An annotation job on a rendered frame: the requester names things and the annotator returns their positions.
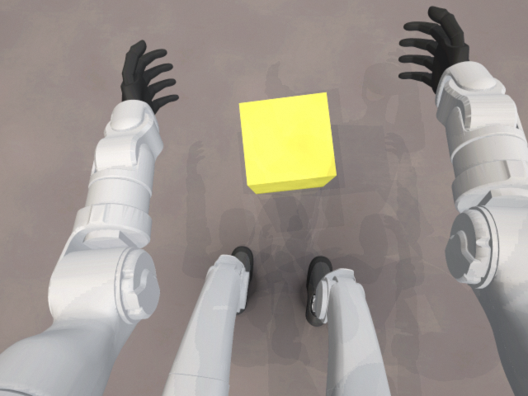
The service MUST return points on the right robot hand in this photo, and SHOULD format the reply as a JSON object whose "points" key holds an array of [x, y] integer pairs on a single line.
{"points": [[448, 49]]}

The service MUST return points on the left robot hand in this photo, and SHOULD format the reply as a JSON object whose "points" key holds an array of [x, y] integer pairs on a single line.
{"points": [[136, 80]]}

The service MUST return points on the left robot upper arm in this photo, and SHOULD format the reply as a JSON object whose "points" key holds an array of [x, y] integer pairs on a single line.
{"points": [[96, 297]]}

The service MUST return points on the right robot forearm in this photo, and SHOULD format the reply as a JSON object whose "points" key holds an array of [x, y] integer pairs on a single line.
{"points": [[487, 145]]}

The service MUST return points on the left robot shin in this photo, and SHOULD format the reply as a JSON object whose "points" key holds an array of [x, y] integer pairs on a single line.
{"points": [[226, 259]]}

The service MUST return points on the carton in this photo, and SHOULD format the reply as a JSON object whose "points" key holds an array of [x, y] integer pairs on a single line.
{"points": [[287, 143]]}

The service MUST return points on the right robot upper arm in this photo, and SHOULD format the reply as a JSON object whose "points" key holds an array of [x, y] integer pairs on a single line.
{"points": [[488, 250]]}

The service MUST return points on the robot right thigh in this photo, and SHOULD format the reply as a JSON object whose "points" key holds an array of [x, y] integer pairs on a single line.
{"points": [[355, 363]]}

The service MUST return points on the left robot forearm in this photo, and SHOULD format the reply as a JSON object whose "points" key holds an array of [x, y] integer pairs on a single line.
{"points": [[116, 213]]}

